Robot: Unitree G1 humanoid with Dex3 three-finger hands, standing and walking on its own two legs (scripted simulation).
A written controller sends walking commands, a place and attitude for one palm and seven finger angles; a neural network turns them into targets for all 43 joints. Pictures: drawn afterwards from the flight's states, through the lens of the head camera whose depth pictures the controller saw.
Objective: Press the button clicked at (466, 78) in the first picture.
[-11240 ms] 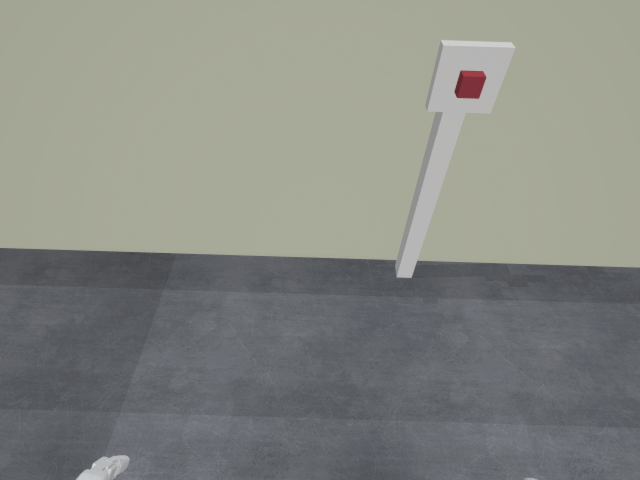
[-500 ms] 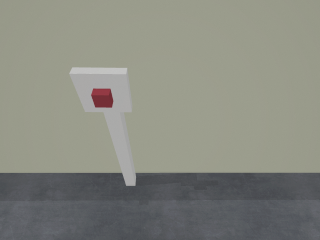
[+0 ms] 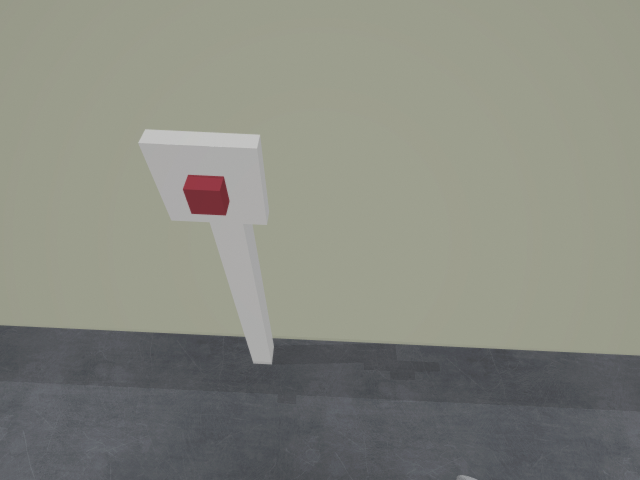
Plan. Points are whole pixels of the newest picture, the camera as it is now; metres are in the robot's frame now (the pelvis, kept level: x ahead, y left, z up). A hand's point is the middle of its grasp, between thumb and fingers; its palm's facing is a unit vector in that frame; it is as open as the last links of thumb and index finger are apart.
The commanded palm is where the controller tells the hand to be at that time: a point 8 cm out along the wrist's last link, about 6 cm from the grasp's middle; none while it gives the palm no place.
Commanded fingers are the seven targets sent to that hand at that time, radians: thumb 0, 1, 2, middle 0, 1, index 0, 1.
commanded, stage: come to a stop and stand still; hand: left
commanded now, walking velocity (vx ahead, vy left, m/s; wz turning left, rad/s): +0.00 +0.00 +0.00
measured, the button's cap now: (207, 193) +0.47 +0.21 +0.05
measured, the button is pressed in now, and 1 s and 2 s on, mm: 0 0 0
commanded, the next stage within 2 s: look again from close up in 0.50 s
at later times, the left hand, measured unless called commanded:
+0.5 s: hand out of the picture +0.07 +0.20 -0.15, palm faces +0.02 -0.95 -0.31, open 7.4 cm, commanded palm none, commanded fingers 0.00 0.90 0.90 -0.20 -0.30 -0.20 -0.30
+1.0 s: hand out of the picture +0.01 +0.20 -0.16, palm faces +0.02 -0.96 -0.28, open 7.4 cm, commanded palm none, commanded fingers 0.00 0.90 0.90 -0.20 -0.30 -0.20 -0.30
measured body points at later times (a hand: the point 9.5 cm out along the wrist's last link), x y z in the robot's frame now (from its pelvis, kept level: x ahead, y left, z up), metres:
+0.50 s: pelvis -0.02 -0.03 +0.00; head -0.02 -0.03 +0.45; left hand +0.07 +0.25 -0.13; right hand +0.06 -0.33 -0.13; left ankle +0.04 +0.08 -0.73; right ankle -0.03 -0.15 -0.73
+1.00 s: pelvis -0.01 -0.02 +0.01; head -0.01 -0.01 +0.46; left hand +0.01 +0.25 -0.14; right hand +0.07 -0.29 -0.13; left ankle +0.04 +0.08 -0.73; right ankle -0.03 -0.15 -0.73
